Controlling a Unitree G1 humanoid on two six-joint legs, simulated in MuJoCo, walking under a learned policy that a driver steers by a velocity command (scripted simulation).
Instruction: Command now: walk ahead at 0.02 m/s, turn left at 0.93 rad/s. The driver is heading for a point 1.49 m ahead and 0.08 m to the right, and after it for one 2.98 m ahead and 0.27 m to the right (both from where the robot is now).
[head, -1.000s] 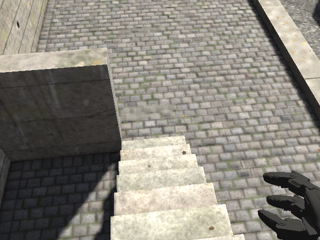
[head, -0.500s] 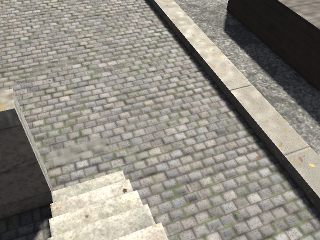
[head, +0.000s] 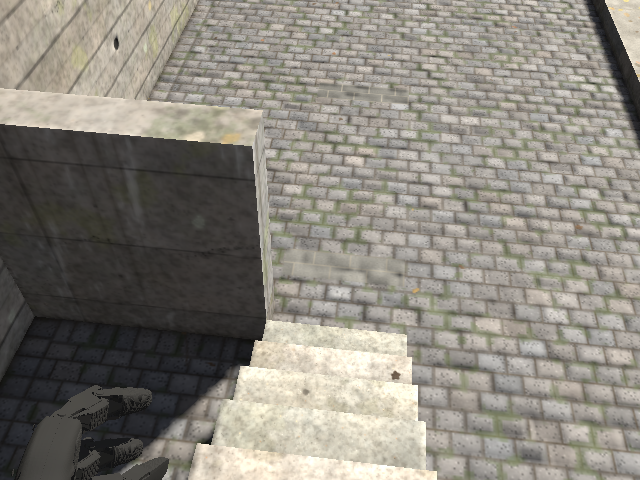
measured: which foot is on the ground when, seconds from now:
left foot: down 0.00-0.06, up 0.08-0.56, down 0.58-1.00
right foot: up 0.00-0.02, down 0.04-0.66, up 0.68-1.00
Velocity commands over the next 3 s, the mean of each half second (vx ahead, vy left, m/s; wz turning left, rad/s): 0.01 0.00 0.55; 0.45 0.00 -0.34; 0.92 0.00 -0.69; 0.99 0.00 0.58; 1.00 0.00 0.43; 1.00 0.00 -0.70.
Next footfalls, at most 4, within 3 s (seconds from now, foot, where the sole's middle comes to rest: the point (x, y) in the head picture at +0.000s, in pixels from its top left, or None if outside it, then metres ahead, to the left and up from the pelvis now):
0.04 right None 0.12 -0.13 -0.86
0.58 left None -0.02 0.11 -0.67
1.02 right None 0.13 -0.04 -0.86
1.60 left None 0.42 0.10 -1.06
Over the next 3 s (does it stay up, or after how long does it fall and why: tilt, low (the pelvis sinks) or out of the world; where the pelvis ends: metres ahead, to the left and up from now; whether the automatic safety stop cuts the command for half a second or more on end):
stays up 1.09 0.03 -0.80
